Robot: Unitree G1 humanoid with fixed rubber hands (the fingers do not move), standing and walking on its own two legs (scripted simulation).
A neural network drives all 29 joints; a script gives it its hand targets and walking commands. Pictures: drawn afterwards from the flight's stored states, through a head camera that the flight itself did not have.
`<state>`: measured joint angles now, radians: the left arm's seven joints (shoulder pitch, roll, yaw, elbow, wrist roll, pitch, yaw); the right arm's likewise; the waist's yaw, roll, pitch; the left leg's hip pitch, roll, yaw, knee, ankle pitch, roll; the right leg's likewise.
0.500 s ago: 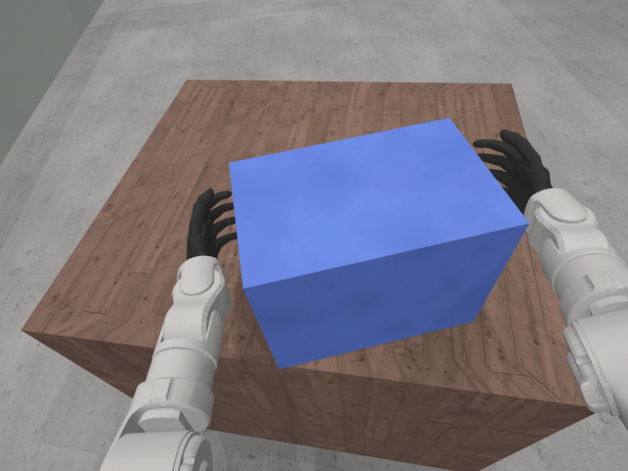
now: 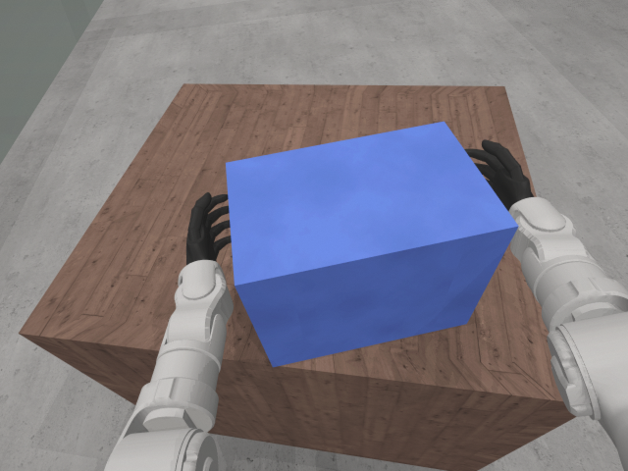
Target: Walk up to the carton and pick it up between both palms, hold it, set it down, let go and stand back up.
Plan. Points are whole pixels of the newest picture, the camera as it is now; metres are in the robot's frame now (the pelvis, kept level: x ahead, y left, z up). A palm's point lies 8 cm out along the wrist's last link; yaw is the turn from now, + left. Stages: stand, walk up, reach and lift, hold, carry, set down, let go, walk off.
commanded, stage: reach and lift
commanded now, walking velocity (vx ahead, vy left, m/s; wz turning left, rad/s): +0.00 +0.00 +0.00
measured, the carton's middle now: (355, 249) +0.42 +0.06 +0.03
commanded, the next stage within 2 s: none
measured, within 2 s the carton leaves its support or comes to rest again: leaves its support in 1.54 s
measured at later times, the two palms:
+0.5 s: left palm (205, 258) +0.35 +0.24 +0.07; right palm (508, 203) +0.47 -0.13 +0.10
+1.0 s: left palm (206, 256) +0.35 +0.24 +0.07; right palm (507, 203) +0.48 -0.13 +0.09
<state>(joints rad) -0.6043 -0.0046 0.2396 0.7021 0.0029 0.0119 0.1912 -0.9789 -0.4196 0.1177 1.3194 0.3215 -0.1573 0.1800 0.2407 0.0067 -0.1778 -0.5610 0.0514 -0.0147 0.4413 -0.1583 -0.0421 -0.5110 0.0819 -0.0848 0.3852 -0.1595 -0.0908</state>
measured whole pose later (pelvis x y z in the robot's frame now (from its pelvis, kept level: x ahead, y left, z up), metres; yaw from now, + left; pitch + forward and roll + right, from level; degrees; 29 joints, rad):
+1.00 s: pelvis +0.01 +0.01 +0.01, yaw +1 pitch +15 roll +0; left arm -0.52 -0.09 0.34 0.60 0.14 0.01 0.18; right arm -0.92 -0.34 -0.14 1.32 0.05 -0.28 0.23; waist 0.19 0.01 -0.16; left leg -0.43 0.03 -0.01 0.26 -0.09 -0.02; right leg -0.38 0.07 -0.08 0.22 -0.09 -0.08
